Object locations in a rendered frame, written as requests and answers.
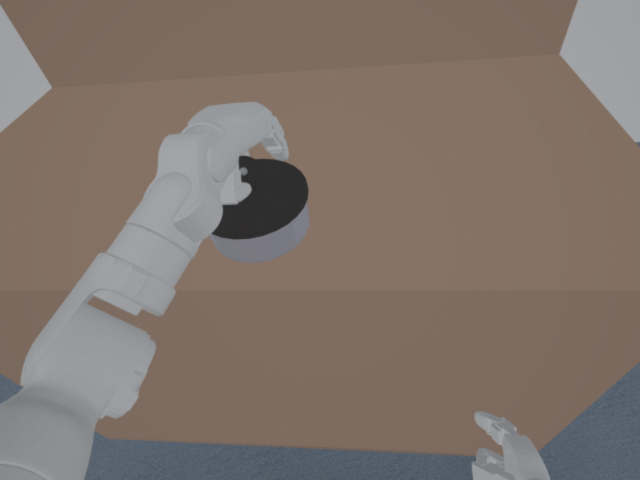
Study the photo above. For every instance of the left robot forearm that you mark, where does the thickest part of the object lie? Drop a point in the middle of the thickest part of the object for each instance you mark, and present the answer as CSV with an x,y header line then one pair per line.
x,y
181,207

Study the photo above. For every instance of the pot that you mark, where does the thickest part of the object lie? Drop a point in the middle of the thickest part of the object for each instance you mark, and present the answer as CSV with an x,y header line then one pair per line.
x,y
267,247

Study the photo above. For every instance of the lid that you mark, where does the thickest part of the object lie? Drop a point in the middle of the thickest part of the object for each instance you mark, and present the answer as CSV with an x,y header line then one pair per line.
x,y
280,197

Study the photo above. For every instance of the table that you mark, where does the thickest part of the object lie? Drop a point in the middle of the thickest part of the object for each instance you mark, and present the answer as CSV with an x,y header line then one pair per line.
x,y
474,212

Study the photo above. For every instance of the robot left hand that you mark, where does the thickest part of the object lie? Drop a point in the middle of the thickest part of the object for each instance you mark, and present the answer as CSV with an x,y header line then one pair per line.
x,y
250,123

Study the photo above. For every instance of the robot right hand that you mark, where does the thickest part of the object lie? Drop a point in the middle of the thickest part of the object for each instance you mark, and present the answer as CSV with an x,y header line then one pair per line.
x,y
521,459

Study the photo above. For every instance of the robot left upper arm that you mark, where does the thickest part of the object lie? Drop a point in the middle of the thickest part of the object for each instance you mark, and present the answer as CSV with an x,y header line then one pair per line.
x,y
94,368

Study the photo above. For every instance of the knob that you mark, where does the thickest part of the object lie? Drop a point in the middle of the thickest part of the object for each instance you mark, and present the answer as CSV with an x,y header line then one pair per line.
x,y
254,175

